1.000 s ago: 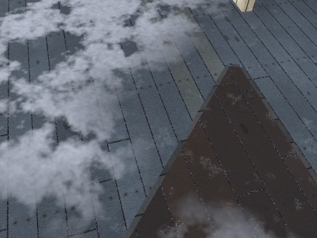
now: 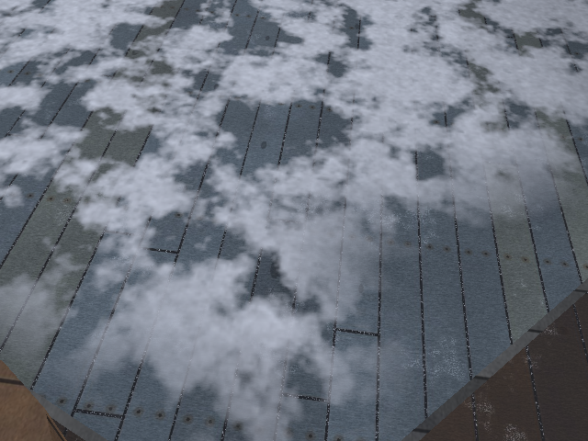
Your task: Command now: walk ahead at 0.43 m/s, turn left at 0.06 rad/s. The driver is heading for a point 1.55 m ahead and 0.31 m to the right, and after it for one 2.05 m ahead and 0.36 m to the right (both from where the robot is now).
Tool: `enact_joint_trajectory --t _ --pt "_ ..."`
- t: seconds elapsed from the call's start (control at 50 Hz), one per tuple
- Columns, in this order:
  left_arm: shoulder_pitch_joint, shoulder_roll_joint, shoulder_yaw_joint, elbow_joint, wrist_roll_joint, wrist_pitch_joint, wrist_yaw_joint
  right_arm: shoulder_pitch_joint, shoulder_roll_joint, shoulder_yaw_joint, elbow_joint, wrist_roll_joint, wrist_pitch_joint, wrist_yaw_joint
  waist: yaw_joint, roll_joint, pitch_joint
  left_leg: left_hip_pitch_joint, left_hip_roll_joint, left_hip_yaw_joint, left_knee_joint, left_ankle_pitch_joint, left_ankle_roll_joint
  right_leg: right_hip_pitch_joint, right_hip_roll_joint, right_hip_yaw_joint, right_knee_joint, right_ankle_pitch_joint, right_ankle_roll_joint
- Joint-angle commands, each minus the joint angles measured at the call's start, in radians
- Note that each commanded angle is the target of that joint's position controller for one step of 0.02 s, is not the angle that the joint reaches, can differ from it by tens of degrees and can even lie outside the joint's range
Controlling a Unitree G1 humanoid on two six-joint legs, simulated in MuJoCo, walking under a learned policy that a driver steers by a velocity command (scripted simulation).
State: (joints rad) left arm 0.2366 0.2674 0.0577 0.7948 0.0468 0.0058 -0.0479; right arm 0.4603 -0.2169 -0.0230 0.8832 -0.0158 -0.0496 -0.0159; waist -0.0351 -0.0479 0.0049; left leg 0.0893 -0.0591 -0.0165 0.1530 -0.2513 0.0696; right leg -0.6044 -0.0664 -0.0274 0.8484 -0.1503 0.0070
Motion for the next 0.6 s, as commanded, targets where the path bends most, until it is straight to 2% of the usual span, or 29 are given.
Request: enact_joint_trajectory --t 0.02,0.08,0.12,0.14,0.16,0.18,0.2,0.22,0.24,0.26,0.28,0.3,0.32,0.36,0.38,0.44,0.52,0.6 --pt "-0.192 0.031 -0.005 -0.129 -0.012 -0.03 -0.005 0.051 -0.155 -0.033 -0.008 0.002 -0.014 -0.004 -0.038 0.147 0.14 -0.004 0.264 -0.128 -0.037 0.317 0.138 -0.149 0.009 -0.024 -0.114 0.042 -0.003" --pt "-0.233 0.019 -0.013 -0.16 -0.012 -0.038 -0.006 0.083 -0.158 -0.034 0.028 0.005 -0.022 -0.013 -0.041 0.146 0.144 -0.002 0.291 -0.113 0.011 0.461 0.125 -0.073 0.033 -0.048 -0.204 0.03 -0.041" --pt "-0.202 0.027 -0.011 -0.157 -0.012 -0.042 0.001 0.055 -0.18 -0.035 0.038 0.005 -0.03 -0.003 -0.004 0.161 0.126 -0.027 0.291 -0.088 0.069 0.611 0.109 0.058 0.066 -0.069 -0.241 -0.016 -0.083" --pt "-0.139 0.041 -0.004 -0.14 -0.014 -0.044 0.009 0.04 -0.185 -0.036 0.04 0.002 -0.034 0.0 0.028 0.164 0.084 -0.037 0.283 -0.072 0.153 0.78 0.094 0.17 0.1 -0.08 -0.264 -0.04 -0.104" --pt "-0.015 0.059 0.008 -0.1 -0.016 -0.051 0.019 0.025 -0.196 -0.038 0.045 0.004 -0.032 0.003 0.09 0.14 0.008 -0.058 0.254 -0.039 0.316 0.901 0.074 0.341 0.139 -0.097 -0.321 -0.027 -0.128" --pt "0.151 0.092 0.024 -0.049 -0.005 -0.062 0.03 0.029 -0.19 -0.035 0.046 0.009 -0.031 0.005 0.16 0.114 -0.101 -0.187 0.211 -0.007 0.532 0.801 0.055 0.603 0.1 -0.05 -0.345 -0.012 -0.159" --pt "0.292 0.19 0.047 -0.037 0.022 -0.07 0.043 0.071 -0.106 -0.013 0.008 0.028 -0.031 0.011 0.185 -0.043 -0.246 -0.453 0.126 0.035 0.881 0.362 0.024 0.881 -0.201 0.331 -0.408 -0.271 -0.234" --pt "0.309 0.224 0.054 -0.021 -0.004 -0.062 0.035 0.113 -0.104 -0.021 0.015 0.023 -0.033 0.013 0.149 -0.176 -0.298 -0.644 -0.03 -0.021 1.126 -0.238 0.016 0.904 -0.369 0.785 -0.591 -0.319 -0.321" --pt "0.205 0.178 0.047 -0.022 -0.029 -0.055 0.031 0.029 -0.156 -0.035 0.005 -0.005 -0.027 0.01 0.109 -0.046 -0.145 -0.7 0.046 -0.083 1.195 -0.173 0.029 0.756 -0.328 0.68 -0.598 -0.335 -0.306" --pt "0.122 0.12 0.032 -0.031 -0.036 -0.057 0.028 -0.025 -0.14 -0.032 -0.012 -0.008 -0.031 0.019 0.081 0.008 -0.045 -0.703 0.086 -0.068 1.154 -0.099 0.034 0.619 -0.289 0.538 -0.624 -0.297 -0.291" --pt "0.083 0.084 0.021 -0.024 -0.032 -0.062 0.026 -0.043 -0.113 -0.028 -0.011 -0.003 -0.032 0.025 0.053 0.027 0.016 -0.673 0.126 -0.055 1.077 -0.052 0.034 0.519 -0.23 0.422 -0.665 -0.23 -0.257" --pt "0.071 0.062 0.013 -0.011 -0.034 -0.071 0.028 -0.039 -0.106 -0.028 -0.009 -0.012 -0.022 0.029 0.027 0.0 0.037 -0.638 0.149 -0.05 1.019 -0.031 0.025 0.458 -0.189 0.349 -0.69 -0.171 -0.232" --pt "0.063 0.052 0.011 -0.002 -0.036 -0.077 0.029 -0.022 -0.091 -0.025 0.008 -0.016 -0.009 0.035 0.016 -0.014 0.043 -0.609 0.158 -0.038 1.009 -0.005 0.013 0.424 -0.158 0.291 -0.715 -0.116 -0.223" --pt "0.102 0.055 0.012 0.028 -0.039 -0.095 0.029 -0.034 -0.086 -0.026 0.014 -0.016 0.004 0.041 0.005 -0.007 0.045 -0.628 0.162 -0.016 0.987 0.02 -0.006 0.42 -0.143 0.232 -0.736 0.014 -0.234" --pt "0.117 0.061 0.013 0.036 -0.043 -0.102 0.027 -0.067 -0.084 -0.027 0.007 -0.011 0.008 0.042 0.004 0.004 0.056 -0.664 0.173 -0.007 0.96 0.039 -0.012 0.428 -0.14 0.206 -0.753 0.039 -0.234" --pt "0.164 0.064 0.01 0.065 -0.047 -0.108 0.028 -0.215 -0.083 -0.028 -0.028 -0.013 0.011 0.047 0.027 0.009 0.09 -0.77 0.191 0.02 0.845 0.138 -0.036 0.475 -0.11 0.145 -0.777 0.113 -0.222" --pt "0.23 0.06 0.002 0.101 -0.052 -0.11 0.03 -0.379 -0.048 -0.012 -0.069 -0.008 0.002 0.054 0.065 -0.004 0.1 -0.737 0.16 0.07 0.599 0.28 -0.047 0.507 -0.071 0.066 -0.756 0.294 -0.185" --pt "0.283 0.073 0.002 0.137 -0.035 -0.104 0.047 -0.498 -0.054 -0.008 -0.108 -0.007 -0.01 0.054 0.099 -0.003 0.104 -0.72 0.126 0.09 0.451 0.318 -0.032 0.631 -0.106 0.069 -0.723 0.399 -0.188"
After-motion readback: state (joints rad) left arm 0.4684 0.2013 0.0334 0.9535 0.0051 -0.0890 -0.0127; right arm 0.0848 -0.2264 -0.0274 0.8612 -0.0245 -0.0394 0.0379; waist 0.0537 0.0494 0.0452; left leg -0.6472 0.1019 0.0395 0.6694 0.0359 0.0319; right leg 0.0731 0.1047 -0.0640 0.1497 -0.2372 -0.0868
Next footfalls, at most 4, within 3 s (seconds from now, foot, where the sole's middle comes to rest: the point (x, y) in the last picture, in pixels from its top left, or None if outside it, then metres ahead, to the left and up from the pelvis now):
0.18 right None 0.26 -0.12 -0.78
0.74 left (257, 411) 0.58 0.05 -0.78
1.28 right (332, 305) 0.87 -0.14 -0.78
1.82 left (267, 217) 1.19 0.03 -0.78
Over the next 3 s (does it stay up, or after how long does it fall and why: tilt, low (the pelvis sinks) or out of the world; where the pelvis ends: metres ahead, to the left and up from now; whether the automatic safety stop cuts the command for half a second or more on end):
stays up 1.59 -0.27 -0.03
